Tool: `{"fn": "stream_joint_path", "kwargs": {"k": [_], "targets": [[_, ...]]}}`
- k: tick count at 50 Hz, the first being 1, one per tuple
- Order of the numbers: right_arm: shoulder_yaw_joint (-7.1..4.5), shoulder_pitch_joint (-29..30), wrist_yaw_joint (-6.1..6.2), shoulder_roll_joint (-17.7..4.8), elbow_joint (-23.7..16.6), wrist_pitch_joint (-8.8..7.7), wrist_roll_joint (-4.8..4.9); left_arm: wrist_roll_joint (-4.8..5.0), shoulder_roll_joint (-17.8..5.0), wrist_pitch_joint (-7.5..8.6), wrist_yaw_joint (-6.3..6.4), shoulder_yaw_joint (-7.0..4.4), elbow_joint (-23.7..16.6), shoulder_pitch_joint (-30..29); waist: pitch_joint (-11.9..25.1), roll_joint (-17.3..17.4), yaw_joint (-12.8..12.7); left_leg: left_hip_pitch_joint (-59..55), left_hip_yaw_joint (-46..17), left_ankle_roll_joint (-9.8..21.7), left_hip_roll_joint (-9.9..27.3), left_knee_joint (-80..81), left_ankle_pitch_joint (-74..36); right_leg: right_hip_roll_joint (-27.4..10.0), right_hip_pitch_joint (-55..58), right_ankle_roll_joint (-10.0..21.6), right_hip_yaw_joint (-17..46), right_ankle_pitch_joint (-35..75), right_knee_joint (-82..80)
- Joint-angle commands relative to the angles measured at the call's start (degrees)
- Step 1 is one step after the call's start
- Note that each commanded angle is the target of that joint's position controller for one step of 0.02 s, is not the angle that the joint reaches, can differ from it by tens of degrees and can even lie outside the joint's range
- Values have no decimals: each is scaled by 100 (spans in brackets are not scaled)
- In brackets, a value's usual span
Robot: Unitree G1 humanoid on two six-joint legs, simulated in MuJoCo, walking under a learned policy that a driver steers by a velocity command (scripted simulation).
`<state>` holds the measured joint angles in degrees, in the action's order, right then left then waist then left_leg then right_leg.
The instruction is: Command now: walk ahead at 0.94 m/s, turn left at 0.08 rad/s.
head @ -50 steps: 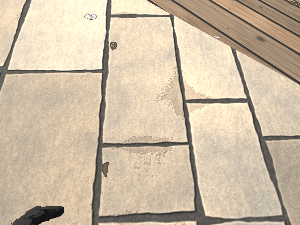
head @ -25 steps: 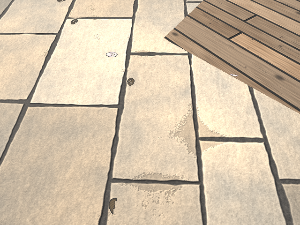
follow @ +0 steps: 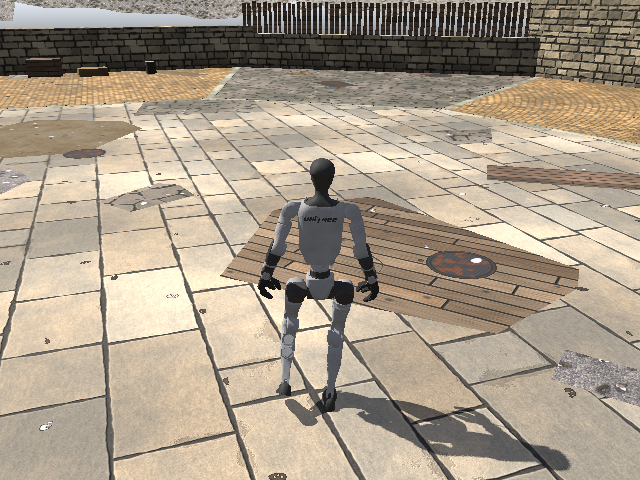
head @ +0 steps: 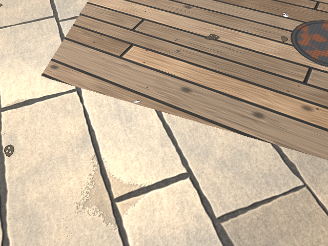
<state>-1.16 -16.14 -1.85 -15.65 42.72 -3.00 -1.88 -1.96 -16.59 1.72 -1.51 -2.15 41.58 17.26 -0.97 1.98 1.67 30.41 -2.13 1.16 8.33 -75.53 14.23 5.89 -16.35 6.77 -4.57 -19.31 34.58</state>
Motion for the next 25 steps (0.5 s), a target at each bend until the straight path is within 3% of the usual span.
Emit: {"fn": "stream_joint_path", "kwargs": {"k": [1,3,5,8,9,10,11,12,13,14,15,16,17,18,19,20,21,23,25], "targets": [[-135,-196,-89,-514,-58,199,121,46,-763,352,33,-219,-157,194,-370,-424,-58,932,-357,35,-24,279,-574,-1590,206,-25,1578,-23,-2695],[-144,404,-104,-491,-151,187,208,57,-648,428,-13,-181,1,416,-829,-348,-218,1343,-329,124,-295,1081,-1087,-1367,436,-325,749,1299,-2946],[-111,738,-138,-395,-200,130,222,90,-541,492,-5,-124,57,463,-824,-479,-265,1305,93,224,-515,1861,-1660,-1164,674,-499,51,2541,-3062],[-5,1129,-243,-236,-251,41,164,120,-387,575,91,-19,236,599,-679,-306,-269,877,889,425,-727,2913,-2258,-1110,1214,-665,-614,4604,-3165],[9,878,-252,-215,-128,61,217,139,-482,607,135,-10,214,419,-362,-294,-126,339,1100,494,-975,3155,-2431,-1068,1383,-766,-805,5859,-3013],[31,916,-270,-216,-208,48,176,151,-611,648,197,-33,258,550,-357,-536,-78,110,1240,576,-1003,3372,-2450,-1272,1585,-839,-853,7175,-2700],[9,788,-253,-356,-171,81,153,120,-753,618,299,-71,320,562,-191,-671,57,-114,1371,659,-1186,3496,-2287,-1410,2010,-910,-859,8228,-2325],[-45,412,-211,-532,-50,130,130,73,-888,546,397,-116,332,479,16,-801,286,-494,1450,718,-1364,3579,-2081,-1474,2288,-954,-869,8883,-1780],[-151,-340,-176,-817,182,176,131,-4,-1041,430,486,-173,267,269,422,-872,705,-1254,1477,800,-1607,3575,-1703,-1551,2376,-983,-799,9415,-829],[-300,-1594,-140,-1135,544,201,121,-85,-1162,313,539,-220,154,-127,838,-807,1332,-2381,1263,1009,-1679,3639,-1418,-1592,2014,-979,-725,9596,783],[-483,-2897,-54,-1370,855,213,177,-42,-1334,213,531,-299,42,-777,1032,-422,2154,-3583,501,1569,-1226,4213,-1338,-1184,973,-939,-792,7743,3710],[-479,-2618,44,-1226,1069,282,284,-110,-381,315,322,-38,-226,-1425,320,1158,1685,-4180,-170,1698,-976,3824,-1262,71,-1459,-830,-494,70,6043],[-485,-1549,72,-1524,675,249,92,66,147,383,269,147,-731,-447,883,1422,358,-4940,-3027,2787,-19,4227,-995,138,-3288,-1020,669,-1136,7250],[-518,-1266,140,-1370,386,243,85,-19,-187,537,202,221,-885,-387,1256,598,429,-4893,-4681,2966,631,5790,1346,-147,-3639,-875,1445,-758,6679],[-460,-1040,205,-989,367,228,43,-87,-532,623,133,205,-816,-586,495,-564,190,-3787,-4622,2573,580,6446,2333,-522,-3418,-676,1475,-197,5749],[-420,-806,202,-910,398,178,45,-182,-560,590,123,197,-809,-724,-31,-979,-118,-2739,-4137,2280,360,6600,2071,-713,-3034,-682,1313,-109,5090],[-408,-726,217,-978,369,72,48,-288,-533,461,135,238,-815,-755,-328,-981,-288,-2023,-3745,2172,90,6572,1527,-845,-2717,-773,1279,-191,4680],[-367,-544,188,-973,350,-102,100,-328,-438,188,129,304,-832,-848,-666,-983,-487,-735,-2779,1969,-464,6774,1087,-1141,-2051,-965,987,-52,3581],[-438,-548,161,-1113,298,-191,115,-185,-401,169,72,364,-1120,-1475,-759,-619,-278,-146,-2247,1908,-755,6902,125,-1267,-1488,-1109,725,737,2227]]}}
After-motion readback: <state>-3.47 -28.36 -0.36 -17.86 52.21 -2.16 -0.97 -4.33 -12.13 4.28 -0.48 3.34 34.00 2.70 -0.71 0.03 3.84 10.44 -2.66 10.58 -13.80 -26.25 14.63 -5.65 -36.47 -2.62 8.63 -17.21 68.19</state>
